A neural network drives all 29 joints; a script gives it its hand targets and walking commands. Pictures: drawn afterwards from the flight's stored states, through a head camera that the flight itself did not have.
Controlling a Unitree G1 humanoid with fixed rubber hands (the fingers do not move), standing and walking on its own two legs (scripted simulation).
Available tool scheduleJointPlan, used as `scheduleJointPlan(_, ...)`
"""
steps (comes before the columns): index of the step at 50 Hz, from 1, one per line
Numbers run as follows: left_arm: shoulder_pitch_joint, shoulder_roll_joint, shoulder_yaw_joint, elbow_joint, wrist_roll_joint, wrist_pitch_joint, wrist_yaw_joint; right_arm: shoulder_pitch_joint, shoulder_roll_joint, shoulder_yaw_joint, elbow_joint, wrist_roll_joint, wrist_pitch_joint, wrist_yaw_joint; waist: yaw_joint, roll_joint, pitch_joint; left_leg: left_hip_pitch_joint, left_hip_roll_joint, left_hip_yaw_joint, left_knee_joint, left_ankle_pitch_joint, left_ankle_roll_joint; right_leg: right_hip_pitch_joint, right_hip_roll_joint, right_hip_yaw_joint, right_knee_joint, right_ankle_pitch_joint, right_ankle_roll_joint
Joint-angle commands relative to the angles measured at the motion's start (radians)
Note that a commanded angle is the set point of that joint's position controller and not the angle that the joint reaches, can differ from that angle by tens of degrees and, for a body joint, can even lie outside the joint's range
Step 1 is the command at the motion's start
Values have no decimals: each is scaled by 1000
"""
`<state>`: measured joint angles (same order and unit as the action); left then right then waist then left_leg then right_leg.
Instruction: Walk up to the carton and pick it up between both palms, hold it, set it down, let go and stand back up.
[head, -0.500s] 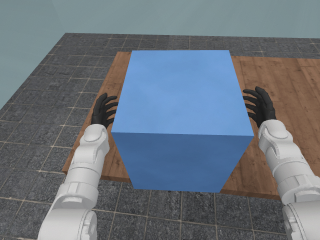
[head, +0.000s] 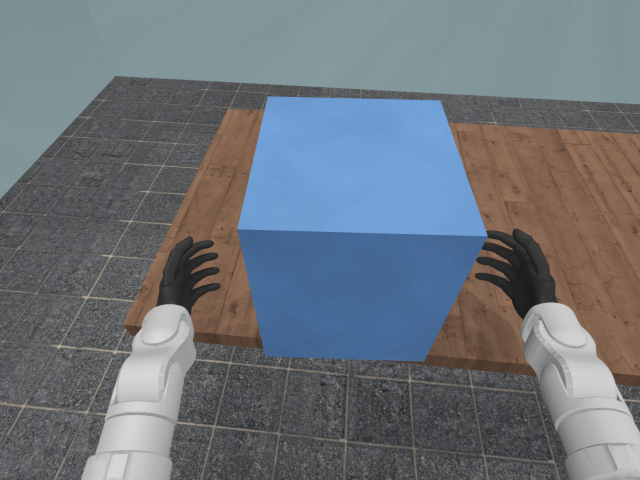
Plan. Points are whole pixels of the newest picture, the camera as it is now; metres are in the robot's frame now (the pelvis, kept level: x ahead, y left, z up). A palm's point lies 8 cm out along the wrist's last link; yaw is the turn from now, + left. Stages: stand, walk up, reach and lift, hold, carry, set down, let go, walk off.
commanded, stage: set down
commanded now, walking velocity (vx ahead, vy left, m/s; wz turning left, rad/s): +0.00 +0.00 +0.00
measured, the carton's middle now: (348, 234) +0.44 +0.00 +0.08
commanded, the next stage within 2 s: none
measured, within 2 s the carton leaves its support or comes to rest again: neither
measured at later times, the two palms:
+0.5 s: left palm (163, 365) +0.25 +0.21 +0.05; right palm (573, 393) +0.24 -0.24 +0.05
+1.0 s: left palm (155, 391) +0.23 +0.21 +0.05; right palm (575, 430) +0.20 -0.23 +0.05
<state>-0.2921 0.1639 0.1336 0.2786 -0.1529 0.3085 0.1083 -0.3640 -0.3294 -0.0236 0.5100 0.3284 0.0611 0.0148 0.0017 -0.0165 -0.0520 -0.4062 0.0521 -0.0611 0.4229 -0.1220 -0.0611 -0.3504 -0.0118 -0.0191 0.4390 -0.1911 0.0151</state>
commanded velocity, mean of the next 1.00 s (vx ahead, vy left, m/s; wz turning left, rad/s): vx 0.00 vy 0.00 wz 0.00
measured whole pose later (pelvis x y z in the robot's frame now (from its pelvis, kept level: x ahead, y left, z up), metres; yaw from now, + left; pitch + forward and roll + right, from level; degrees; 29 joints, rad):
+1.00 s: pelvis -0.01 -0.01 +0.00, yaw +0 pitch -1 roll +0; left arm 0.19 0.17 0.06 -0.23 -0.15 0.43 0.14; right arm 0.28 -0.23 -0.07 -0.12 0.30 0.20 -0.03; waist -0.01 -0.03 0.05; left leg -0.26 0.05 -0.06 0.40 -0.12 -0.06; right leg -0.22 -0.01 -0.02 0.44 -0.20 0.01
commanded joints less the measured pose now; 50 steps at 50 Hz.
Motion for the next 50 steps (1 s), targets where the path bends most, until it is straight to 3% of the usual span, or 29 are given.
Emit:
scheduleJointPlan(1,-114,96,-98,-448,-66,3,13,-200,-245,-96,-341,-18,-29,4,-45,-16,-427,422,-72,87,-74,164,27,208,101,-30,-94,200,-6)
scheduleJointPlan(4,-251,140,-64,-450,-58,45,11,-309,-232,-128,-369,-49,-6,3,-17,18,-422,352,-90,103,-72,79,31,153,80,-10,-103,87,-6)
scheduleJointPlan(5,-326,148,-96,-440,-83,40,19,-376,-236,-156,-381,-47,-2,5,-36,42,-406,331,-86,100,-76,26,32,111,79,-20,-96,18,-9)
scheduleJointPlan(6,51,75,-103,-634,-45,45,29,-39,-237,-137,-460,-13,-18,12,-50,47,-401,466,-70,82,-94,162,17,218,93,-40,-104,181,-16)
scheduleJointPlan(7,-99,110,-85,-576,-48,57,13,-153,-211,-100,-486,-23,-9,1,-19,37,-377,437,-83,90,-82,173,26,198,90,-22,-110,184,-5)
scheduleJointPlan(8,-63,109,-98,-557,-47,76,7,-120,-223,-122,-467,-39,4,3,-44,14,-329,405,-84,83,-90,135,28,177,87,-24,-115,145,-6)
scheduleJointPlan(9,-153,123,-96,-551,-65,74,14,-214,-231,-139,-504,-54,5,4,-21,26,-322,359,-84,91,-101,54,28,146,87,-20,-113,54,-11)
scheduleJointPlan(11,17,117,-101,-680,-66,65,25,-32,-222,-126,-600,-20,2,7,-31,20,-354,424,-80,82,-109,132,33,194,82,-25,-120,141,-11)
scheduleJointPlan(12,-240,163,-94,-572,-86,75,27,-277,-217,-153,-574,-30,18,8,-9,34,-337,317,-89,103,-104,-7,45,96,66,-1,-122,-37,-7)
scheduleJointPlan(13,107,97,-120,-679,-71,69,39,47,-210,-153,-616,-38,7,18,-48,17,-297,388,-78,79,-134,30,44,164,75,-18,-134,34,-19)
scheduleJointPlan(14,-256,177,-103,-588,-94,57,35,-261,-207,-180,-621,-51,23,12,-7,31,-329,280,-91,112,-115,-84,53,71,66,1,-115,-104,-11)
scheduleJointPlan(15,123,101,-135,-648,-101,51,41,92,-181,-145,-649,-45,10,17,-49,-35,-267,343,-79,82,-125,-23,63,145,62,-1,-132,-4,-14)
scheduleJointPlan(17,25,119,-127,-662,-100,46,34,-10,-201,-151,-696,-42,12,8,-15,-13,-262,325,-84,99,-124,-6,60,119,67,1,-129,-20,-8)
scheduleJointPlan(19,154,94,-143,-726,-95,40,41,126,-198,-169,-739,-46,-2,12,-32,1,-258,381,-76,85,-140,-5,55,127,65,-2,-145,-20,-16)
scheduleJointPlan(22,68,136,-144,-703,-106,43,42,85,-184,-185,-783,-60,14,7,-25,-14,-247,326,-78,98,-137,-67,64,102,65,7,-135,-64,-13)
scheduleJointPlan(26,304,104,-145,-837,-86,35,48,305,-192,-173,-874,-52,-9,-2,-10,-22,-263,439,-71,97,-137,39,55,131,75,-4,-144,47,-6)
scheduleJointPlan(27,119,152,-116,-798,-85,30,53,157,-178,-167,-881,-40,5,-4,21,2,-268,359,-83,120,-132,-29,60,87,67,13,-140,-50,-7)
scheduleJointPlan(28,281,123,-141,-773,-86,37,54,325,-170,-164,-852,-62,15,-4,-30,-55,-185,385,-73,107,-151,-41,70,96,61,6,-161,-49,-7)
scheduleJointPlan(29,375,103,-148,-841,-72,40,42,424,-155,-153,-880,-42,13,-6,-34,-37,-187,427,-68,96,-148,3,58,134,61,6,-168,4,-6)
scheduleJointPlan(30,160,164,-126,-773,-97,38,40,226,-134,-159,-875,-54,27,-15,-9,-31,-200,363,-82,123,-144,-79,68,66,45,36,-168,-100,-4)
scheduleJointPlan(31,298,129,-136,-797,-87,41,41,384,-115,-149,-880,-61,30,-16,-28,-30,-164,388,-76,120,-154,-71,62,93,46,31,-183,-95,-7)
scheduleJointPlan(34,335,119,-149,-826,-66,51,40,452,-114,-148,-891,-71,50,-25,-20,-7,-131,408,-71,122,-152,-48,52,87,48,37,-188,-66,-18)
scheduleJointPlan(38,298,144,-127,-805,-63,44,47,431,-85,-138,-953,-84,62,-38,15,12,-143,373,-71,133,-157,-87,59,98,41,46,-180,-116,-20)
scheduleJointPlan(41,344,126,-151,-853,-65,48,53,456,-114,-153,-961,-69,58,-28,7,36,-174,413,-69,125,-151,-28,53,102,51,39,-175,-64,-26)
scheduleJointPlan(43,371,119,-150,-804,-59,65,40,506,-77,-144,-978,-87,74,-46,-20,-4,-138,426,-72,126,-154,-64,55,105,42,49,-194,-84,-14)
scheduleJointPlan(45,345,135,-151,-883,-76,60,44,477,-93,-153,-1028,-79,73,-46,-8,-1,-164,441,-67,122,-151,-55,49,98,48,35,-188,-76,-16)
scheduleJointPlan(46,367,136,-140,-860,-64,64,45,507,-79,-147,-1008,-92,81,-48,12,10,-129,414,-64,124,-155,-67,46,98,51,39,-183,-98,-22)
scheduleJointPlan(49,396,137,-145,-849,-61,71,36,549,-58,-148,-1006,-97,100,-50,-2,9,-99,421,-56,120,-168,-77,50,90,43,48,-193,-104,-25)
scheduleJointPlan(50,400,139,-132,-749,-57,83,25,558,-36,-142,-939,-120,113,-57,4,19,-53,371,-70,137,-162,-112,50,81,34,62,-196,-127,-22)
